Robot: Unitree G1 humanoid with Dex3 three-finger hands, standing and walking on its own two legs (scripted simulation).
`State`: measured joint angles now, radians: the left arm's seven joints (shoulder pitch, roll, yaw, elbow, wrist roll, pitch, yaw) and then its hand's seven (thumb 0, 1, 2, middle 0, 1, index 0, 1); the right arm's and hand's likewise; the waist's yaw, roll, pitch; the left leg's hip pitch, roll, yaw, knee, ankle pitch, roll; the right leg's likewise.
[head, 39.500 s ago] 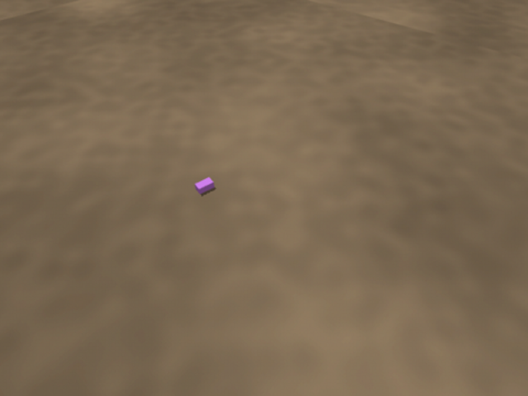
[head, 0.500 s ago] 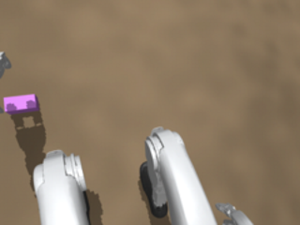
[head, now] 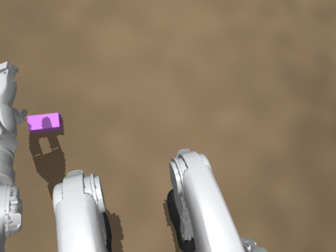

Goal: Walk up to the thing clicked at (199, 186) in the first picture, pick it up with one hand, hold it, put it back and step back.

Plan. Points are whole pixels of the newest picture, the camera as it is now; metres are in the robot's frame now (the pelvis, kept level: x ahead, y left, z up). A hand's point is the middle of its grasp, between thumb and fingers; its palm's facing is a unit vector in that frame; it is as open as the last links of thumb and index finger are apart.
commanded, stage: home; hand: left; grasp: from above
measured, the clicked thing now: (45, 123) +0.50 +0.29 -0.34
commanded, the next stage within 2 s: none
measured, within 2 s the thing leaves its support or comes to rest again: neither
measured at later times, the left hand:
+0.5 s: hand out of the picture +0.29 +0.24 +0.08, palm faces -0.02 -0.90 -0.45, open 7.4 cm
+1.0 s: hand out of the picture +0.23 +0.21 +0.29, palm faces +0.20 -0.96 -0.20, open 7.4 cm
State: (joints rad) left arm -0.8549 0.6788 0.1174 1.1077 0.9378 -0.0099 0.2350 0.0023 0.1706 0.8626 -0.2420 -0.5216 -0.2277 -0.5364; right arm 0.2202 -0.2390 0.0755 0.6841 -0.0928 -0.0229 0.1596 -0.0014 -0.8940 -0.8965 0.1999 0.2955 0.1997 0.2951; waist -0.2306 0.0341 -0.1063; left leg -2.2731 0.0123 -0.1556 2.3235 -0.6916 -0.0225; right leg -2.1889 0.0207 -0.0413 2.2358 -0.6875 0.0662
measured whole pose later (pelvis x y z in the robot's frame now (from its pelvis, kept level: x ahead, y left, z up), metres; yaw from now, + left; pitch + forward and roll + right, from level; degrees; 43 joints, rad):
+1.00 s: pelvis +0.07 +0.00 +0.34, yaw +8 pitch +14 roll -3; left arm 0.43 0.23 0.05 -0.09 -0.08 0.45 0.06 0.01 0.90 0.90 -0.21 -0.30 -0.20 -0.30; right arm 0.31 -0.21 0.05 0.53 0.02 -0.18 -0.18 0.01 -0.90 -0.90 0.20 0.30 0.20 0.30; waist -0.07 0.05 -0.19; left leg -0.84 0.04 -0.07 1.10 -0.50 -0.02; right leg -0.77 -0.01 -0.05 1.03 -0.49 0.03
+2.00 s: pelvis +0.07 +0.00 +0.35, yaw +9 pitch +9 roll -3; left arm 0.50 0.22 0.03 -0.13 -0.06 0.45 0.01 0.01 0.90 0.90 -0.20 -0.30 -0.20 -0.30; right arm 0.30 -0.22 0.03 0.54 0.00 -0.25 -0.19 0.01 -0.90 -0.90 0.20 0.30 0.20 0.30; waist -0.05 0.05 -0.16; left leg -0.70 0.04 -0.07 1.02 -0.48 -0.03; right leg -0.64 -0.02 -0.05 0.95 -0.47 0.03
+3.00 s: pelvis +0.08 +0.00 +0.35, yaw +9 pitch +10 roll -3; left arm 0.51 0.23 0.03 -0.14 -0.06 0.45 0.02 0.01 0.90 0.90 -0.20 -0.30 -0.20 -0.30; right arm 0.30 -0.22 0.03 0.54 0.00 -0.24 -0.18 0.01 -0.90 -0.90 0.20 0.30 0.20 0.30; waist -0.05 0.04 -0.16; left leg -0.70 0.04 -0.07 1.02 -0.49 -0.02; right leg -0.64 -0.02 -0.04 0.95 -0.48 0.03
